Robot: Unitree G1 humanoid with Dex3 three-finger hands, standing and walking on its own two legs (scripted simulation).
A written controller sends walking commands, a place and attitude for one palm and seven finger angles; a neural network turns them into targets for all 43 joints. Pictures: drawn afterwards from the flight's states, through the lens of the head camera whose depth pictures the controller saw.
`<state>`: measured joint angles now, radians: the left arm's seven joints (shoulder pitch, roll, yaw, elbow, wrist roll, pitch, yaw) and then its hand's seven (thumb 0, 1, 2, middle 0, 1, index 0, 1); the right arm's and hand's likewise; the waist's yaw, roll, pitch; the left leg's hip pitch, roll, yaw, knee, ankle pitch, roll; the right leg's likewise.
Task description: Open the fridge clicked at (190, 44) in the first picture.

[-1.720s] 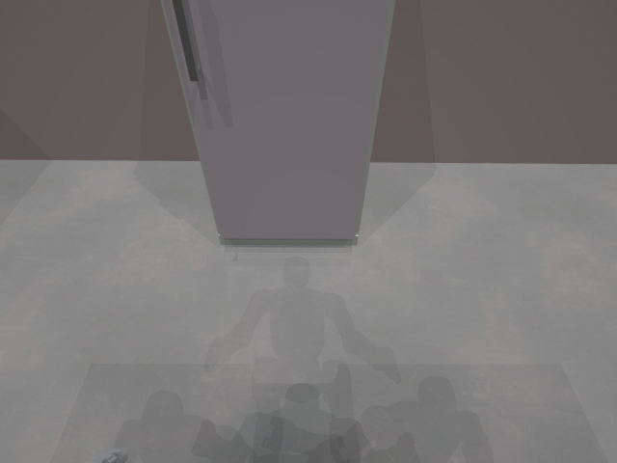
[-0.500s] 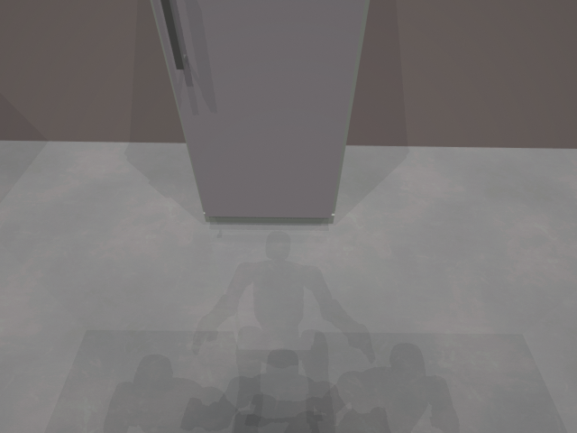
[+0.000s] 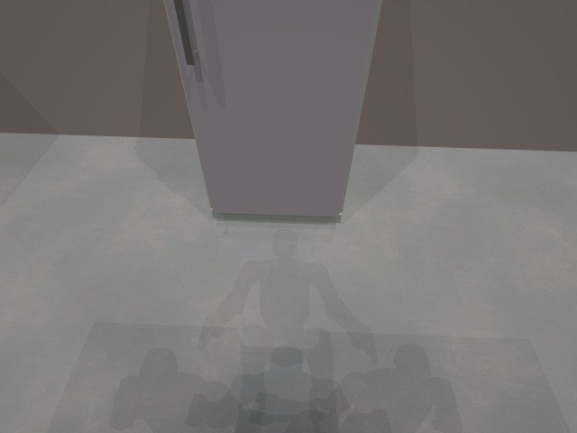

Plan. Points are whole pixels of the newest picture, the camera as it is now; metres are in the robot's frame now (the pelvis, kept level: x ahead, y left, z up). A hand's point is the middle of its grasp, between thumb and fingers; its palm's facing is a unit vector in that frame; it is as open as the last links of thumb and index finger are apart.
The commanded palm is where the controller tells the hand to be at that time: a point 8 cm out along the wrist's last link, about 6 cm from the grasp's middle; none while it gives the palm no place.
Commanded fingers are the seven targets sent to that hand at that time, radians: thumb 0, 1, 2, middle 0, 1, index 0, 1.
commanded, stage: walk to a spot facing it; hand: left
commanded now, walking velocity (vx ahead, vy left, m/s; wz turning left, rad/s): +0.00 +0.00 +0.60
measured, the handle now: out of the picture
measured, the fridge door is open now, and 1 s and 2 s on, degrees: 0 0 0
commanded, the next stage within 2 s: turn to face it in 1.12 s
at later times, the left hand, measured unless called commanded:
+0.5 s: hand out of the picture +0.03 +0.28 -0.17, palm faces +0.26 -0.95 -0.17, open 7.4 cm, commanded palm none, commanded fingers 0.00 0.90 0.90 -0.20 -0.30 -0.20 -0.30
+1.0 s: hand (142, 368) +0.25 +0.27 -0.15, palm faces +0.51 -0.83 -0.22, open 7.3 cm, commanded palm none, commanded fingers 0.00 0.90 0.90 -0.20 -0.30 -0.20 -0.30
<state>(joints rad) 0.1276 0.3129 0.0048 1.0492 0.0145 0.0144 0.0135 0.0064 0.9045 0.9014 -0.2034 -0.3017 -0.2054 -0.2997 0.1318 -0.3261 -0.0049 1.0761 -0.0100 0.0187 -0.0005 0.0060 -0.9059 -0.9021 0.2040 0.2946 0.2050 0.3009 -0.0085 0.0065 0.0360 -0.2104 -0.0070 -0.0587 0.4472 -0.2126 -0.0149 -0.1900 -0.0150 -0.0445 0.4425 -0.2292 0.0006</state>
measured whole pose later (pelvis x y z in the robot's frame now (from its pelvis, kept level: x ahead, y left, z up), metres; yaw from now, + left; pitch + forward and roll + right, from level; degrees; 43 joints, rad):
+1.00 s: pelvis +0.24 +0.06 -0.01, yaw +32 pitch -1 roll +0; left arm 0.16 0.15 0.04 0.93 0.02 -0.08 0.01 0.00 0.91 0.90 -0.20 -0.30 -0.21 -0.30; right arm 0.32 -0.23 -0.08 1.05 -0.02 0.00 0.00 0.01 -0.91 -0.90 0.20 0.29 0.20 0.30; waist -0.04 0.04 0.06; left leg -0.46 0.01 0.02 1.23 -0.40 0.00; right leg -0.26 -0.07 -0.19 0.54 -0.26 -0.02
